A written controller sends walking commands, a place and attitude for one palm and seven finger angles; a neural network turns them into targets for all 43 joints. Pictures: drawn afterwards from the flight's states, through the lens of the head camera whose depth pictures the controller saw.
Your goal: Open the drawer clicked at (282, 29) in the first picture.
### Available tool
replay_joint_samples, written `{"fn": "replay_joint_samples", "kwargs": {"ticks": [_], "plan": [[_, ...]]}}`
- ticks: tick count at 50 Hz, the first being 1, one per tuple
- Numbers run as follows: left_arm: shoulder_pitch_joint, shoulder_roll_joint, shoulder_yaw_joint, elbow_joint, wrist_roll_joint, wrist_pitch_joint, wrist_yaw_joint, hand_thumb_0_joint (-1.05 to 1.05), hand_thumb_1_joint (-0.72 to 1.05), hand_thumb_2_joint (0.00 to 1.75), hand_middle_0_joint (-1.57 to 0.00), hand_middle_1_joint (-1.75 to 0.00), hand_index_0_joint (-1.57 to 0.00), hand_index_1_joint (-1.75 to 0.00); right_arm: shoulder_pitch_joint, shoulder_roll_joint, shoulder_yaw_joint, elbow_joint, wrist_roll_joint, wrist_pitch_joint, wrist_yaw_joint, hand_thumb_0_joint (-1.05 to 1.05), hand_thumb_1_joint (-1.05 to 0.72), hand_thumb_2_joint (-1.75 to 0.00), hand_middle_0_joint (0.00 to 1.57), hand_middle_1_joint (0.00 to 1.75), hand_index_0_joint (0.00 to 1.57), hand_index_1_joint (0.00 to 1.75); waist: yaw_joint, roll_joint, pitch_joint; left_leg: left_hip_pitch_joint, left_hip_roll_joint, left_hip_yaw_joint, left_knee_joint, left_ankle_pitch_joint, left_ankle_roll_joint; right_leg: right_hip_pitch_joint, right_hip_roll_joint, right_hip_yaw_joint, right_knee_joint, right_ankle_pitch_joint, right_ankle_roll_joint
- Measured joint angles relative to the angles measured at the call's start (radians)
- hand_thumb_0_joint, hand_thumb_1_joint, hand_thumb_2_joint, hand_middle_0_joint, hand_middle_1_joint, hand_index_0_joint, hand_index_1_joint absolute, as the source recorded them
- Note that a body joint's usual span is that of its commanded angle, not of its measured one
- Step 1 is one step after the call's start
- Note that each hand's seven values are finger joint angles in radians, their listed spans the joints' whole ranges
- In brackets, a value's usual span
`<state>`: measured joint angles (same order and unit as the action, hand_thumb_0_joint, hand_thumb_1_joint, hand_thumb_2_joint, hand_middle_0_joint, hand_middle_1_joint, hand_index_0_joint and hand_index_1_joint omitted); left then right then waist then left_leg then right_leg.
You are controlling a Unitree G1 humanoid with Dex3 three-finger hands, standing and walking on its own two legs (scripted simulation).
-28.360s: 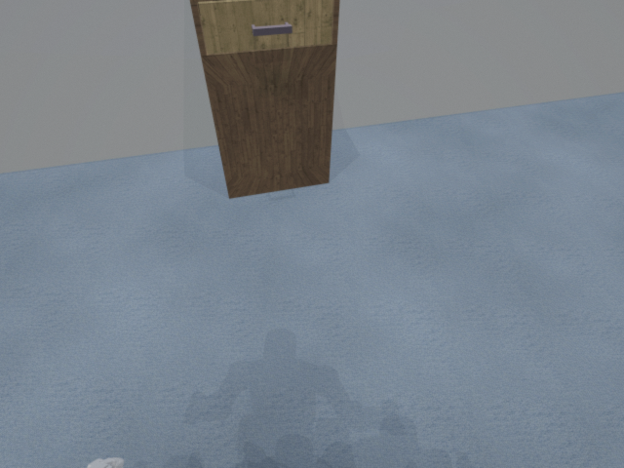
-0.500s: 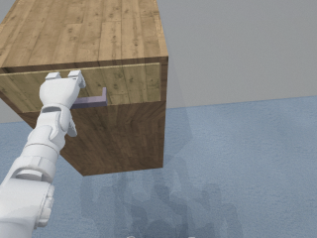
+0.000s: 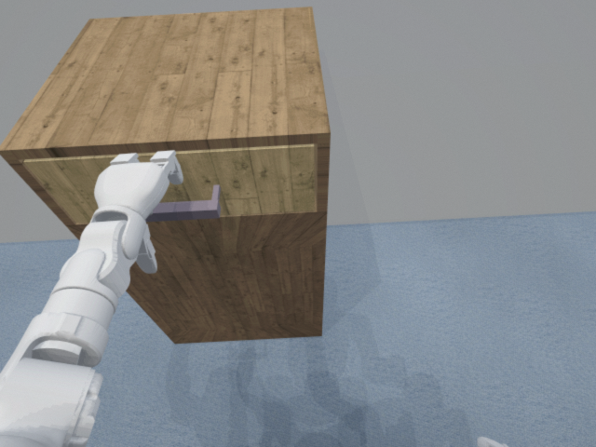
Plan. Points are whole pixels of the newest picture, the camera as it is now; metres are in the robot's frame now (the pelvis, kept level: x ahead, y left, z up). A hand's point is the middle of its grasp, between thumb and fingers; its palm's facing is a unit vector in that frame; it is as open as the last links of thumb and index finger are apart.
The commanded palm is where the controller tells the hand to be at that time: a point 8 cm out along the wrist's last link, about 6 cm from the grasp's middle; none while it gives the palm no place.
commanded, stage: re-aim the fingers above the handle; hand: left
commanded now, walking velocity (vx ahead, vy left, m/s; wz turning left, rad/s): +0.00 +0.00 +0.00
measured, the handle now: (180, 201) +0.49 +0.22 +0.01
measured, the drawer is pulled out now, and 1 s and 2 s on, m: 0.00 0.00 0.00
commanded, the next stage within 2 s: lower the fingers behind the handle in 1.98 s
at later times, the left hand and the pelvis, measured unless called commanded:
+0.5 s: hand (152, 206) +0.43 +0.23 +0.07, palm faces -0.03 -0.01 -1.00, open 13.8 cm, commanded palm +0.42 +0.24 +0.13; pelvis -0.01 -0.01 +0.00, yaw -1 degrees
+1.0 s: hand (158, 203) +0.44 +0.22 +0.07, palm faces -0.02 -0.01 -1.00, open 13.8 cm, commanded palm +0.42 +0.22 +0.13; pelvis -0.01 +0.00 +0.00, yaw -1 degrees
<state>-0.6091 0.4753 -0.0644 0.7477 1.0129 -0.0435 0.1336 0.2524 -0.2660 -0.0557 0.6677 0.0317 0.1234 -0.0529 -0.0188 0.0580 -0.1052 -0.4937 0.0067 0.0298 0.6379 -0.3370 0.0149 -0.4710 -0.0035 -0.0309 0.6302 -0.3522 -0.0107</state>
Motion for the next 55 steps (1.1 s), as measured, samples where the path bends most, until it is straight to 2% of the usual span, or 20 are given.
{"fn": "replay_joint_samples", "kwargs": {"ticks": [3, 7, 12, 17, 23, 31, 40, 46, 51, 55], "plan": [[-0.013, 0.001, 0.003, 0.011, 0.008, -0.010, 0.029, 0.00, -0.49, 0.30, -0.32, -1.20, -0.32, -1.20, -0.005, 0.001, -0.004, 0.007, -0.002, -0.005, 0.000, 0.00, -0.90, -0.90, 0.20, 0.30, 0.20, 0.30, 0.001, -0.003, 0.001, -0.012, 0.001, -0.004, 0.008, 0.000, -0.003, -0.012, 0.001, -0.004, 0.010, -0.003, -0.003], [-0.036, 0.007, 0.009, 0.045, 0.017, 0.011, 0.056, 0.00, -0.49, 0.30, -0.32, -1.20, -0.32, -1.20, -0.004, 0.002, -0.003, 0.019, -0.001, -0.006, 0.001, 0.00, -0.90, -0.90, 0.20, 0.30, 0.20, 0.30, -0.005, -0.003, -0.001, -0.021, 0.003, -0.005, 0.011, 0.001, -0.006, -0.023, 0.003, -0.004, 0.016, -0.003, -0.006], [-0.052, 0.014, 0.011, 0.075, 0.008, 0.036, 0.039, 0.00, -0.49, 0.30, -0.32, -1.20, -0.32, -1.20, 0.015, 0.002, 0.000, 0.024, 0.002, -0.001, 0.000, 0.00, -0.90, -0.90, 0.20, 0.30, 0.20, 0.30, -0.017, 0.001, -0.001, -0.017, 0.006, -0.002, 0.002, 0.006, -0.008, -0.021, 0.006, -0.002, 0.010, 0.002, -0.008], [-0.042, 0.020, 0.023, 0.072, 0.004, 0.011, 0.018, 0.00, -0.49, 0.30, -0.32, -1.20, -0.32, -1.20, 0.039, 0.000, -0.001, 0.027, 0.003, 0.004, -0.004, 0.00, -0.90, -0.90, 0.20, 0.30, 0.20, 0.30, -0.026, 0.004, -0.001, -0.010, 0.008, 0.005, -0.006, 0.009, -0.008, -0.018, 0.009, 0.005, 0.004, 0.007, -0.008], [-0.036, 0.023, 0.046, 0.080, 0.014, -0.016, 0.043, 0.00, -0.49, 0.30, -0.32, -1.20, -0.32, -1.20, 0.054, -0.002, -0.004, 0.036, 0.004, 0.002, -0.004, 0.00, -0.90, -0.90, 0.20, 0.30, 0.20, 0.30, -0.031, 0.002, 0.000, -0.017, 0.010, 0.012, -0.004, 0.011, -0.007, -0.029, 0.010, 0.012, 0.008, 0.010, -0.008], [-0.064, 0.037, 0.034, 0.119, 0.017, 0.007, 0.057, 0.00, -0.49, 0.30, -0.32, -1.20, -0.32, -1.20, 0.062, -0.003, -0.009, 0.042, 0.006, -0.012, -0.004, 0.00, -0.90, -0.90, 0.20, 0.30, 0.20, 0.30, -0.034, 0.001, 0.001, -0.032, 0.009, 0.009, 0.000, 0.014, -0.005, -0.040, 0.009, 0.010, 0.007, 0.015, -0.006], [-0.070, 0.004, 0.018, 0.100, 0.020, 0.003, 0.060, 0.00, -0.49, 0.30, -0.32, -1.20, -0.32, -1.20, 0.054, 0.000, -0.008, 0.037, 0.003, -0.013, 0.004, 0.00, -0.90, -0.90, 0.20, 0.30, 0.20, 0.30, -0.032, -0.002, -0.006, -0.031, 0.005, 0.013, 0.003, 0.012, 0.000, -0.039, 0.005, 0.014, 0.008, 0.016, -0.001], [-0.072, -0.001, 0.023, 0.117, 0.030, 0.027, 0.075, 0.00, -0.49, 0.30, -0.32, -1.20, -0.32, -1.20, 0.040, 0.007, -0.001, 0.028, 0.002, -0.016, 0.006, 0.00, -0.90, -0.90, 0.20, 0.30, 0.20, 0.30, -0.034, 0.000, -0.005, -0.030, 0.004, 0.019, 0.003, 0.012, 0.002, -0.041, 0.004, 0.020, 0.010, 0.016, 0.001], [-0.078, -0.022, -0.023, 0.094, 0.009, 0.053, 0.067, 0.00, -0.49, 0.30, -0.32, -1.20, -0.32, -1.20, 0.047, 0.012, -0.007, 0.029, 0.002, -0.022, 0.010, 0.00, -0.90, -0.90, 0.20, 0.30, 0.20, 0.30, -0.023, 0.004, -0.005, -0.023, 0.001, 0.012, -0.001, 0.013, 0.003, -0.030, 0.001, 0.014, 0.003, 0.016, 0.003], [-0.077, -0.053, -0.034, 0.084, 0.015, 0.052, 0.070, 0.00, -0.49, 0.30, -0.32, -1.20, -0.32, -1.20, 0.040, 0.013, -0.001, 0.038, -0.001, -0.017, 0.012, 0.00, -0.90, -0.90, 0.20, 0.30, 0.20, 0.30, -0.022, 0.001, -0.006, -0.014, -0.001, 0.011, -0.005, 0.013, 0.003, -0.022, 0.000, 0.013, 0.002, 0.014, 0.002]]}}
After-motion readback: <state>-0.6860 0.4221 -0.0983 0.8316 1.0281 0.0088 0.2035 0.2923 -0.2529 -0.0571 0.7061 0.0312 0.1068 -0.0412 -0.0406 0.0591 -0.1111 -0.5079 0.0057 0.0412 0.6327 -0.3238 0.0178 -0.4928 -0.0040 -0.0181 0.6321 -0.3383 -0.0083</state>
